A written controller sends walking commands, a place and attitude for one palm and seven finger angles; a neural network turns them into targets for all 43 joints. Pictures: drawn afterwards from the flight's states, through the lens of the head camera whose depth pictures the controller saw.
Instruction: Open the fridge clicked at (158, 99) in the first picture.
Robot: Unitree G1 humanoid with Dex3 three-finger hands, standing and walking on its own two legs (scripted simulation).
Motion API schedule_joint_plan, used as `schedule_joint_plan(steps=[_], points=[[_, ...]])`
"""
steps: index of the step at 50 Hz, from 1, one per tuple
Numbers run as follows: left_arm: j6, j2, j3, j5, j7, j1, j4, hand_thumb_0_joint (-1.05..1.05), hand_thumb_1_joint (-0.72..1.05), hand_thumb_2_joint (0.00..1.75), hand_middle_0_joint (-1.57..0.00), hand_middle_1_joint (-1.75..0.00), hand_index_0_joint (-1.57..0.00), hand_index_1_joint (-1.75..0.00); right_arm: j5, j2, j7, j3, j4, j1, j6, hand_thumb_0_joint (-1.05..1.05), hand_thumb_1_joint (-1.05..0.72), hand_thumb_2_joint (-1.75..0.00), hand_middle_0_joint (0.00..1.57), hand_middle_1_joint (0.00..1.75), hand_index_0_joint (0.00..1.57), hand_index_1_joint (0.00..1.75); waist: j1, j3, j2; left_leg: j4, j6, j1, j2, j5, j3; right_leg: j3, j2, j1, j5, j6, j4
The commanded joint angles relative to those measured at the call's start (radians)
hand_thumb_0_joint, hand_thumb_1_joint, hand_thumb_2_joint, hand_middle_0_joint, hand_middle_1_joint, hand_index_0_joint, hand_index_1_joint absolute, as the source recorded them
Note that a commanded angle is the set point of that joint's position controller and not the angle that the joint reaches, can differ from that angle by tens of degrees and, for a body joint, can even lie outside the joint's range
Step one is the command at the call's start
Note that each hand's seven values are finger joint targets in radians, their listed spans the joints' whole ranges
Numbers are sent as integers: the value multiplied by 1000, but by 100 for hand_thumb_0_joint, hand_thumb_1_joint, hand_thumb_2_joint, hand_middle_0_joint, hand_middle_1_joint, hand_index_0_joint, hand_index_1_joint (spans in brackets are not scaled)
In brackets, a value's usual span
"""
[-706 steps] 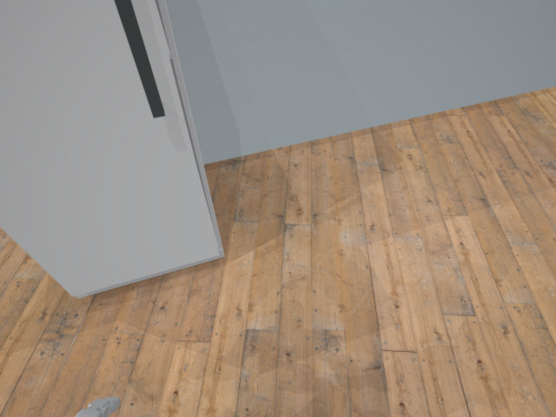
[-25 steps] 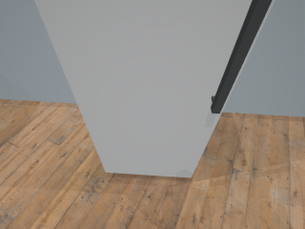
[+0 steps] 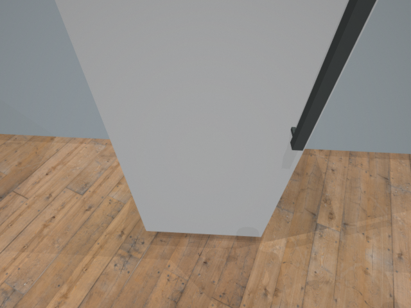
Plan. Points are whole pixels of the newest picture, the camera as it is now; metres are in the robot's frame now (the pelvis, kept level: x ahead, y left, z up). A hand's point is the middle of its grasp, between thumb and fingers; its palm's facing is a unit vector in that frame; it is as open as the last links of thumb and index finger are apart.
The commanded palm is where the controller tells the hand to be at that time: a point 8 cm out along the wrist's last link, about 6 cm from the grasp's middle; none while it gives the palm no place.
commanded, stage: come to a stop and stand still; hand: right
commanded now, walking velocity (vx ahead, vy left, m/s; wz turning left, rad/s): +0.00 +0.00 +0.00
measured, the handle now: (331, 54) +0.51 -0.19 +0.25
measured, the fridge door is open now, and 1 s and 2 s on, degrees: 0 0 0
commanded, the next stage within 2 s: look again from close up in 0.06 s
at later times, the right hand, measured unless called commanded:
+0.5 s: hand out of the picture +0.02 -0.19 -0.17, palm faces +0.02 +0.98 -0.22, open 7.3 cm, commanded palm none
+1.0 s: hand out of the picture +0.06 -0.20 -0.15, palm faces +0.17 +0.96 -0.21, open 7.4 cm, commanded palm +0.09 -0.25 -0.06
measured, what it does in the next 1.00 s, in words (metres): stands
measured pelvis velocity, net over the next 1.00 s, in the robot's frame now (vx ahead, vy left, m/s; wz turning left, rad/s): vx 0.00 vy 0.00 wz -0.02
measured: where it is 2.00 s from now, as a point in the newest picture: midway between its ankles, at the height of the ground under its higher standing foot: outside the picture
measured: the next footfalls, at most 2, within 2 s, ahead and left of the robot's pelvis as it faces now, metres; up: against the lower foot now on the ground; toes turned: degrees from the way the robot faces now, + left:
none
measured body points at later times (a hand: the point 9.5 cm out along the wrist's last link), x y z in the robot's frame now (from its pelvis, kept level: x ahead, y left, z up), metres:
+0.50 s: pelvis +0.00 +0.00 +0.00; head +0.02 +0.00 +0.45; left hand +0.02 +0.23 -0.16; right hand +0.02 -0.24 -0.15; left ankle -0.02 +0.11 -0.74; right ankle -0.01 -0.13 -0.74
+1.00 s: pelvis +0.00 +0.00 +0.00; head +0.02 +0.00 +0.45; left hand +0.04 +0.24 -0.15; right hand +0.05 -0.25 -0.13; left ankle -0.02 +0.11 -0.74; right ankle -0.01 -0.13 -0.74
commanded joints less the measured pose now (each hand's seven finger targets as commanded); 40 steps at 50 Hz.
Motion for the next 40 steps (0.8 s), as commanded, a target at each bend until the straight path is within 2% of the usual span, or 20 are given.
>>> schedule_joint_plan(steps=[1, 10, 14, 15, 20, 31, 37, 40], points=[[-17, 109, 23, -2, 11, 49, -35, 0, 90, 90, -20, -30, -20, -30, -3, -127, -4, -25, -32, 49, -21, 0, -90, -90, 20, 30, 20, 30, 3, -6, 13, -98, 25, -22, 102, 198, -93, 66, -68, 13, 138, -34, -56], [-19, 118, 22, -1, 12, 41, -35, 0, 90, 90, -20, -30, -20, -30, -3, -129, -2, -27, -31, 44, -21, 0, -90, -90, 20, 30, 20, 30, 0, 0, -14, -105, 25, -24, 98, 175, -89, 74, -71, 11, 144, -35, -65], [-20, 121, 24, -2, 13, 37, -36, 0, 90, 90, -20, -30, -20, -30, -4, -133, -1, -28, -31, 42, -22, 0, -90, -90, 20, 30, 20, 30, 0, -4, 6, -101, 25, -18, 99, 208, -86, 75, -73, 20, 165, -35, -65], [-20, 126, 23, -1, 13, 34, -36, 0, 90, 90, -20, -30, -20, -30, -3, -134, -1, -27, -30, 41, -22, 0, -90, -90, 20, 30, 20, 30, -1, -11, -9, -101, 24, -16, 100, 206, -87, 76, -73, 22, 165, -35, -64], [-19, 131, 24, -1, 11, 25, -38, 0, 90, 90, -20, -30, -20, -30, -4, -140, 0, -28, -29, 36, -22, 0, -90, -90, 20, 30, 20, 30, 0, 0, 0, -111, 23, -23, 101, 175, -87, 77, -73, 15, 141, -34, -70], [-23, 146, 22, 0, 11, 11, -39, 0, 90, 90, -20, -30, -20, -30, -3, -152, 2, -31, -29, 26, -24, 0, -90, -90, 20, 30, 20, 30, -1, -30, -11, -104, 22, 2, 102, 212, -82, 86, -77, 27, 187, -36, -72], [-20, 151, 22, 0, 10, 3, -38, 0, 90, 90, -20, -30, -20, -30, -4, -155, 3, -30, -27, 20, -22, 0, -90, -90, 20, 30, 20, 30, -1, -4, 0, -118, 20, -11, 103, 173, -81, 89, -75, 16, 156, -34, -83], [-22, 151, 21, -1, 10, 5, -35, 0, 90, 90, -20, -30, -20, -30, -5, -158, 3, -30, -28, 22, -24, 0, -90, -90, 20, 30, 20, 30, -2, -18, -3, -116, 20, 2, 105, 194, -79, 90, -75, 21, 176, -35, -80]])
